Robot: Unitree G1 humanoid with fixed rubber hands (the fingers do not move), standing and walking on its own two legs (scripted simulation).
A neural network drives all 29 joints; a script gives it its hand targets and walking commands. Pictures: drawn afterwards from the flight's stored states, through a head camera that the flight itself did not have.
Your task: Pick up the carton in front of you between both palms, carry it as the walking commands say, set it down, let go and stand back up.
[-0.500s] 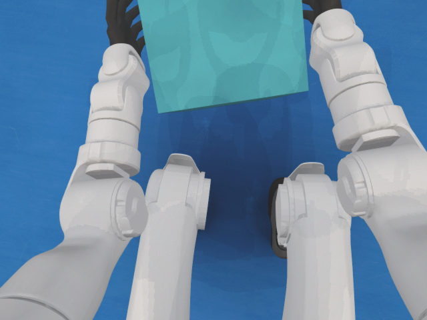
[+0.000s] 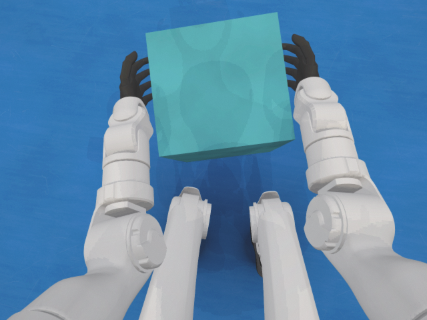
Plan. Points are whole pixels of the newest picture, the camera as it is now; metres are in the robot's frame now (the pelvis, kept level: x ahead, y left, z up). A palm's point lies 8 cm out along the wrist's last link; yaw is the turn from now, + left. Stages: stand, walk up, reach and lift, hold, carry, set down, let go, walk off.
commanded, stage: reach and lift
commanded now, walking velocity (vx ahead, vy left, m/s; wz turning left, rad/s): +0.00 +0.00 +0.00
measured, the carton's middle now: (221, 105) +0.48 +0.03 -0.14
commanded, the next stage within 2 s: none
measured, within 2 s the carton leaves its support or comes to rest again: neither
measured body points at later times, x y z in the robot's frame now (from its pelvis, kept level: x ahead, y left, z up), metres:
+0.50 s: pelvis +0.05 +0.00 +0.14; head +0.20 -0.01 +0.56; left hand +0.44 +0.17 +0.09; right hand +0.47 -0.13 +0.09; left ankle +0.12 +0.13 -0.46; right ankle +0.11 -0.12 -0.46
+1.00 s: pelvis +0.10 +0.01 +0.26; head +0.12 +0.01 +0.71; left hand +0.42 +0.16 +0.24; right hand +0.42 -0.14 +0.24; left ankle +0.12 +0.13 -0.46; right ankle +0.11 -0.12 -0.46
